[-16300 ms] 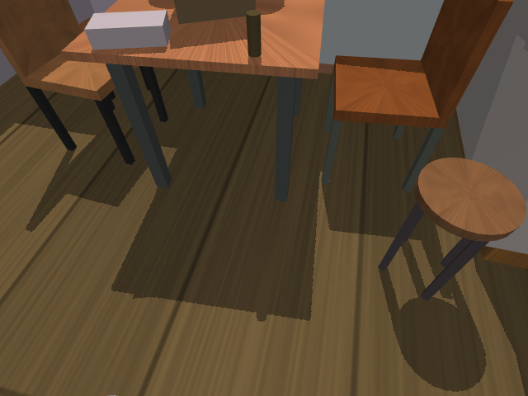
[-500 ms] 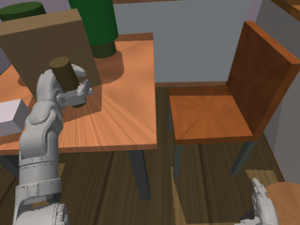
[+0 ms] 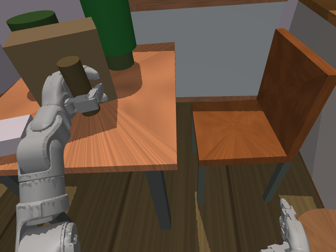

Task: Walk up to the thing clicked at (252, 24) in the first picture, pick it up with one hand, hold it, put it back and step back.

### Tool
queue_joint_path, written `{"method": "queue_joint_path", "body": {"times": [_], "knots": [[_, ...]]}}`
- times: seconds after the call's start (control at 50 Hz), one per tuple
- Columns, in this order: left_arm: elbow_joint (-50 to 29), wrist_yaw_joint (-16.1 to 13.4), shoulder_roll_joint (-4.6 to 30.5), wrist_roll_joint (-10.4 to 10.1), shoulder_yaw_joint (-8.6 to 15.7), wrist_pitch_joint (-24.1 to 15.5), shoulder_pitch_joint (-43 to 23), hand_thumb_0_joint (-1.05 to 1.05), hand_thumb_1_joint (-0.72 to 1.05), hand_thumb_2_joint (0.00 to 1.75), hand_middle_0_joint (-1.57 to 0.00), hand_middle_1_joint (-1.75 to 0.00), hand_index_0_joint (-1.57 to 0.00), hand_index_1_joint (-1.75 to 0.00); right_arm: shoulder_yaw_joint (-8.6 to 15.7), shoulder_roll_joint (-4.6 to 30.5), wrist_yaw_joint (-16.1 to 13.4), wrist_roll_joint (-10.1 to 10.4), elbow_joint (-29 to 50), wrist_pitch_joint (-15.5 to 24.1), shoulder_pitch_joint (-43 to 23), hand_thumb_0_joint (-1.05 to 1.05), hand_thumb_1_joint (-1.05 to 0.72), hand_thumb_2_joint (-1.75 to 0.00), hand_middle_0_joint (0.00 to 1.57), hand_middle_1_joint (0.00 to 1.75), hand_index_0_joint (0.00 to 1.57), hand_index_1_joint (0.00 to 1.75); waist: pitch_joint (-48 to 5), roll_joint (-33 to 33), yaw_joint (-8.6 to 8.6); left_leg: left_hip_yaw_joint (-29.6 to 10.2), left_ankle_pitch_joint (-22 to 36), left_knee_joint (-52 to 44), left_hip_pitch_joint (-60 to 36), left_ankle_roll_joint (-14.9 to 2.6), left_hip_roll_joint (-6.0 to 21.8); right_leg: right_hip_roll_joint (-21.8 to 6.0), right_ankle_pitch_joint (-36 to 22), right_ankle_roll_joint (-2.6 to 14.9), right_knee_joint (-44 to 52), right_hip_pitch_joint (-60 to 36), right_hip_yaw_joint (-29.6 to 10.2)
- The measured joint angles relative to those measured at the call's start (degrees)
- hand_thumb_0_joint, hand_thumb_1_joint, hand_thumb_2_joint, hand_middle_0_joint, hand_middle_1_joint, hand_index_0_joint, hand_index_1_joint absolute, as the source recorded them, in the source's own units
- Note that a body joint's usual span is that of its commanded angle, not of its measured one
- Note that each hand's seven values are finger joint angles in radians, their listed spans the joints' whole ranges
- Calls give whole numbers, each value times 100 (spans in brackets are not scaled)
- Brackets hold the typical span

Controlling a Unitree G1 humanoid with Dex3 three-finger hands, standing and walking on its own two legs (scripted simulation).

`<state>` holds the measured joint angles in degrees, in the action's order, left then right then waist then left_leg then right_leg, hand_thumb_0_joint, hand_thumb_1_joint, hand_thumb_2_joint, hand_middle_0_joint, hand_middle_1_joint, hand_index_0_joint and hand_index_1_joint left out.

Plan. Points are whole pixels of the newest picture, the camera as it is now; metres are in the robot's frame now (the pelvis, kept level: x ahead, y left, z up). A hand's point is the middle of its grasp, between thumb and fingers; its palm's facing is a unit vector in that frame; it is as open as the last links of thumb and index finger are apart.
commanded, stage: hold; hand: left
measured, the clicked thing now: (80, 88) +0.35 +0.19 +0.27
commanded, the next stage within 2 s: none
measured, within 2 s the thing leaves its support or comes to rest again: neither
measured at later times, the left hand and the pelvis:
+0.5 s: hand (88, 86) +0.33 +0.16 +0.28, palm faces +0.07 -1.00 +0.01, open 5.1 cm; pelvis -0.01 +0.00 +0.00, yaw +0 degrees
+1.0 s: hand (86, 91) +0.32 +0.17 +0.27, palm faces +0.08 -1.00 +0.00, open 5.1 cm; pelvis -0.01 +0.01 +0.00, yaw +0 degrees
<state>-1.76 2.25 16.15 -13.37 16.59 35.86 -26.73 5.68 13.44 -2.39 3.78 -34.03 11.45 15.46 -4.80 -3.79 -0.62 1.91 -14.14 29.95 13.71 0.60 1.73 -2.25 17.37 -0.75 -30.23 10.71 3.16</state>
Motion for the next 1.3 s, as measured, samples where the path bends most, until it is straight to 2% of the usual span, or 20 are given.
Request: {"method": "queue_joint_path", "body": {"times": [0.28, 0.42, 0.68, 0.98, 1.22, 1.3], "knots": [[-101, 95, 81, -49, 31, 320, -212, -1, 16, 119, -104, -116, -104, -117, 26, 63, 69, 43, 76, 61, 79, -1, 54, -5, 5, 5, 6, 5, -21, -20, -25, 29, 17, -16, -46, -17, -6, -5, -35, -13, 27, -39, -30], [-356, 50, 28, -115, 12, 523, -188, -1, 16, 119, -104, -116, -104, -117, 10, 35, 108, 66, 95, 109, 76, -1, 54, -5, 5, 5, 6, 5, -26, -40, -29, 35, 33, -10, -21, -29, -6, -5, -59, -23, 30, -16, -37], [-523, -158, -45, -114, 9, 815, -220, -1, 16, 119, -104, -116, -104, -117, 72, 21, 168, 87, -4, 102, 54, -1, 55, -6, 5, 5, 6, 5, -62, -51, -60, 47, 28, 24, -30, -38, -17, -18, -51, -33, -17, -16, -53], [-548, -118, 15, -105, -56, 769, -157, -1, 16, 118, -104, -116, -104, -117, -17, 6, 108, 83, -77, 229, 14, -1, 55, -6, 5, 5, 6, 5, -4, -27, -47, 37, 52, 74, 31, -41, -14, -16, -78, -29, -59, 40, -48], [-476, -91, -18, -180, 2, 786, -233, -1, 16, 118, -104, -117, -104, -117, -42, 0, 84, 87, -21, 310, 80, -1, 55, -6, 5, 5, 6, 5, -91, -57, -51, 48, 36, 101, 54, -43, -9, -11, -63, -32, -90, 70, -62], [-453, -110, -43, -137, -7, 803, -158, -1, 17, 118, -104, -117, -104, -117, -61, -20, 98, 83, 34, 318, 111, -1, 55, -6, 5, 5, 6, 5, -82, -43, -63, 58, 46, 84, 49, -36, -6, -8, -64, -24, -99, 81, -73]]}}
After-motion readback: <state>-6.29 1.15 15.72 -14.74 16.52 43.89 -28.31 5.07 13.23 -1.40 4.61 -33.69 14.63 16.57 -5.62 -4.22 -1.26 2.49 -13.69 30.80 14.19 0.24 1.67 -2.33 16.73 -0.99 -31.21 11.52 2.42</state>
